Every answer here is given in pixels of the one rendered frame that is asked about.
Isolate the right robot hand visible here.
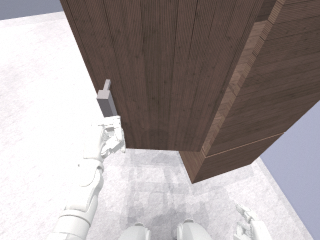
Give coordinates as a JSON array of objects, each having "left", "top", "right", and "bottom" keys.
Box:
[{"left": 234, "top": 203, "right": 273, "bottom": 240}]

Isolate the handle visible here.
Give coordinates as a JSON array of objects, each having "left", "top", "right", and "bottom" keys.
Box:
[{"left": 96, "top": 79, "right": 121, "bottom": 119}]

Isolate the robot shin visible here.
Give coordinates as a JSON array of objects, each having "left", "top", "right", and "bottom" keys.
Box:
[
  {"left": 134, "top": 223, "right": 144, "bottom": 227},
  {"left": 182, "top": 219, "right": 194, "bottom": 225}
]

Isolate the robot left shin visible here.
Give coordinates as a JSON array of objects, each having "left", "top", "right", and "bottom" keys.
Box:
[{"left": 134, "top": 223, "right": 144, "bottom": 227}]

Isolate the cupboard door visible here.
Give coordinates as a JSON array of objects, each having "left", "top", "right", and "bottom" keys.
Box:
[{"left": 59, "top": 0, "right": 264, "bottom": 152}]

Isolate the robot right shin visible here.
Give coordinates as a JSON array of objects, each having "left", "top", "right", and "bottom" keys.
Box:
[{"left": 182, "top": 219, "right": 194, "bottom": 225}]

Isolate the robot left forearm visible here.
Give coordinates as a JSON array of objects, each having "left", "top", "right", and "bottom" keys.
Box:
[{"left": 45, "top": 158, "right": 104, "bottom": 240}]

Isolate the left robot hand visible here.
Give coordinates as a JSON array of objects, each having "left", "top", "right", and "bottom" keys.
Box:
[{"left": 83, "top": 116, "right": 126, "bottom": 163}]

